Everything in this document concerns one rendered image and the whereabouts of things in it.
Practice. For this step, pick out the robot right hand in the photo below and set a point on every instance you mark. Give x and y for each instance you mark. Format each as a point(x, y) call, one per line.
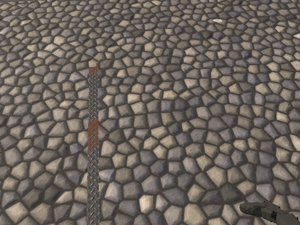
point(270, 212)

